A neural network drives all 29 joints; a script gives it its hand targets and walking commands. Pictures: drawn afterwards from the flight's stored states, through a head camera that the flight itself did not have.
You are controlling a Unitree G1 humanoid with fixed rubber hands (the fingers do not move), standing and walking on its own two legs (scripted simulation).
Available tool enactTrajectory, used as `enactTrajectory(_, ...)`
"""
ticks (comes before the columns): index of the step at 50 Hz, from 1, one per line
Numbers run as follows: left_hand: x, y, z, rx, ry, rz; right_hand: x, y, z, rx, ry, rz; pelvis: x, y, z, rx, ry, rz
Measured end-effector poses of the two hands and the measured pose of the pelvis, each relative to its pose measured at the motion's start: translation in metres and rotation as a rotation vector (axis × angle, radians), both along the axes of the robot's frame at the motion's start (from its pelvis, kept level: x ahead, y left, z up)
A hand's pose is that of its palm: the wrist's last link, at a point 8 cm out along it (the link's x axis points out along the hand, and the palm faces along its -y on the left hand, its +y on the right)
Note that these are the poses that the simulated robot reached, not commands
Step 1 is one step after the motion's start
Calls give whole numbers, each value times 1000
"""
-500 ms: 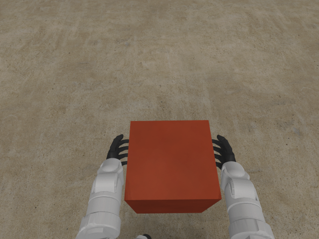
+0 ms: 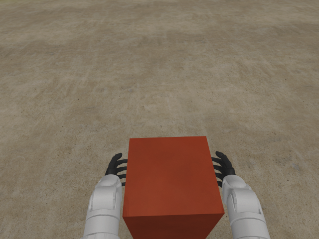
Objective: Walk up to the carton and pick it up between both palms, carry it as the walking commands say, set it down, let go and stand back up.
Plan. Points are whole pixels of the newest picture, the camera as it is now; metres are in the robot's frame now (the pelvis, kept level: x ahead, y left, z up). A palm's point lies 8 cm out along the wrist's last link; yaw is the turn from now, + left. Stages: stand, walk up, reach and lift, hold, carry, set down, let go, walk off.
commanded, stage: reach and lift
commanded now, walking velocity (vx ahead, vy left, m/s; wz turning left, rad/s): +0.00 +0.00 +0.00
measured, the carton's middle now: (169, 191) +0.29 +0.02 -0.05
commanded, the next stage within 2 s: hold in 1.32 s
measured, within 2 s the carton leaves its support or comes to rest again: neither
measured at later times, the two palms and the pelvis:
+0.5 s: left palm (115, 179) +0.27 +0.15 +0.03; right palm (236, 184) +0.27 -0.15 +0.03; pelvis -0.02 +0.00 +0.00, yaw +0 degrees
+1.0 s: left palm (114, 182) +0.27 +0.15 +0.03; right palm (236, 186) +0.27 -0.15 +0.03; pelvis -0.02 +0.00 +0.00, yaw +0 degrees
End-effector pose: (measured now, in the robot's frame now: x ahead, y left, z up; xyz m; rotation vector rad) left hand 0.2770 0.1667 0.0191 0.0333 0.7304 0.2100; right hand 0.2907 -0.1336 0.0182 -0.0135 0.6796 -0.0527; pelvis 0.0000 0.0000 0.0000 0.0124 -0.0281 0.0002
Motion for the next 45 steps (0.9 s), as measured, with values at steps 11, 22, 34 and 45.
enactTrajectory(11,-9,-2,16,-2,-8,-6,-11,-2,16,1,-7,-7,-7,0,0,-2,-65,5)
enactTrajectory(22,-6,-10,15,2,8,-49,-18,-11,16,-4,9,-43,-17,0,-1,-5,-65,5)
enactTrajectory(34,-5,-15,13,0,7,-69,-23,-15,16,-8,9,-61,-17,1,-1,-5,-59,2)
enactTrajectory(45,-8,-12,13,-2,5,-59,-23,-13,16,-8,8,-53,-16,3,-1,-3,-63,3)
